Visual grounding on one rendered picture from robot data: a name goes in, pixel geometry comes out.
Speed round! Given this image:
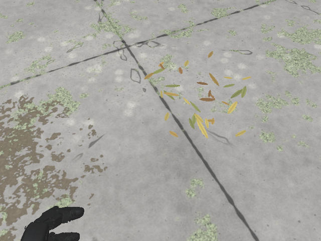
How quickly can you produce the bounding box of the robot left hand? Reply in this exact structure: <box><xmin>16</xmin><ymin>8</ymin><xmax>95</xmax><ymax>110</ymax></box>
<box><xmin>21</xmin><ymin>206</ymin><xmax>84</xmax><ymax>241</ymax></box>

